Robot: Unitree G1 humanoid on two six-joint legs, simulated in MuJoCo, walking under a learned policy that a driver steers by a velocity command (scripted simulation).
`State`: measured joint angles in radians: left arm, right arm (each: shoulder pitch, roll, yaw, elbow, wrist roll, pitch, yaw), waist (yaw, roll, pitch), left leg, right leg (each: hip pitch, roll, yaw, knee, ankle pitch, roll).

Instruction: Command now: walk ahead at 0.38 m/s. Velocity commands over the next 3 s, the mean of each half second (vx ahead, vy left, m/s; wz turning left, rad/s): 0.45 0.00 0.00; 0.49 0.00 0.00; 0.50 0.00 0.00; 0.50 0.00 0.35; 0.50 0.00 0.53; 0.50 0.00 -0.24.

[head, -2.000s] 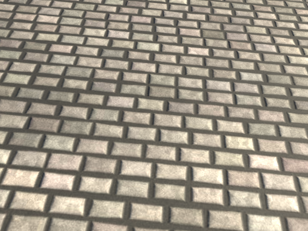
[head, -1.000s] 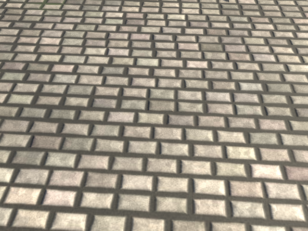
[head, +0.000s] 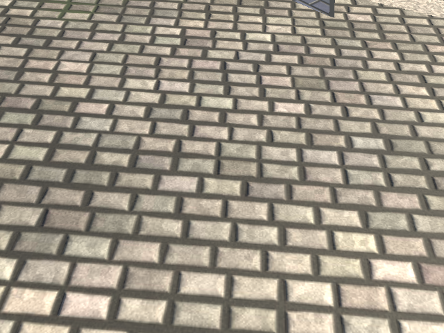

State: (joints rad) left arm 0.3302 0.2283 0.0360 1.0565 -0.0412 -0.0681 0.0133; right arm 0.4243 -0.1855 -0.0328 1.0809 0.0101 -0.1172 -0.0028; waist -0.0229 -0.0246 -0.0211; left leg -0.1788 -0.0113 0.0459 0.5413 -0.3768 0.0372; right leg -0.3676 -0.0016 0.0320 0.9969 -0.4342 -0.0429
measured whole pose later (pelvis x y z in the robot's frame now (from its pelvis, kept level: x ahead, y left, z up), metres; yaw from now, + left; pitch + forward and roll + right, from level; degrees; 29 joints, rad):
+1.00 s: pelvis +0.56 +0.02 +0.00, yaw +0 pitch +2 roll -1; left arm 0.33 0.26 0.04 1.02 -0.03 -0.10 0.00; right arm 0.13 -0.24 -0.06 0.86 0.00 -0.11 0.03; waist 0.02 -0.01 0.04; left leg -0.41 -0.01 0.06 0.52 -0.13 0.06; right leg -0.31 -0.01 0.04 1.15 -0.42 -0.05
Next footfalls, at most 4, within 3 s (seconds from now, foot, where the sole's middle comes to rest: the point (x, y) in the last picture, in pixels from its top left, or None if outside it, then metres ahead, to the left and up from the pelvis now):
0.34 right None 0.36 -0.13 -0.77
0.90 left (186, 288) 0.68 0.11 -0.77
1.46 right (253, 208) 0.99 -0.13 -0.77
2.02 left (183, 154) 1.27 0.14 -0.77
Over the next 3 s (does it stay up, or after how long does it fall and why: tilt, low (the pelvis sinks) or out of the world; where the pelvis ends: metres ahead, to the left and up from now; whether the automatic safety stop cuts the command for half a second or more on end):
stays up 1.63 0.21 0.00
